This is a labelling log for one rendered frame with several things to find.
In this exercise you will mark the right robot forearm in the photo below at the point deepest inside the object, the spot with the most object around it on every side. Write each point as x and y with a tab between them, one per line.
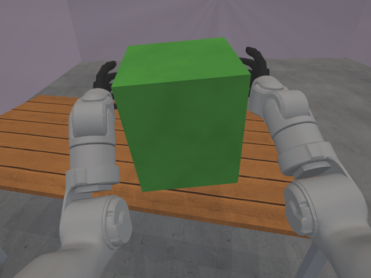
302	151

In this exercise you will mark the robot left hand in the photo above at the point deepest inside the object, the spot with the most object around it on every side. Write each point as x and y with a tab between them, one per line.
103	79

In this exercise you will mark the left robot upper arm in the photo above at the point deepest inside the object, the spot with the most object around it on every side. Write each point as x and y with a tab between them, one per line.
91	231

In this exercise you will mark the robot right hand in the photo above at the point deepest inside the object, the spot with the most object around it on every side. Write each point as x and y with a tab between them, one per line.
258	65

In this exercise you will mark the table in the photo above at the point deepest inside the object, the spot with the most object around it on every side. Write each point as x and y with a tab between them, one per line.
35	155

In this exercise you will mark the right robot upper arm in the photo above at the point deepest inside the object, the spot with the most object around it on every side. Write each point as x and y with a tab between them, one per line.
330	210

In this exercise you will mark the carton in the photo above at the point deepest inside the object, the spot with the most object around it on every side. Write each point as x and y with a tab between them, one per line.
183	109

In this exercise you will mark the left robot forearm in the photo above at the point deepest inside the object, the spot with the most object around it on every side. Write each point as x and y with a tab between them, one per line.
92	147

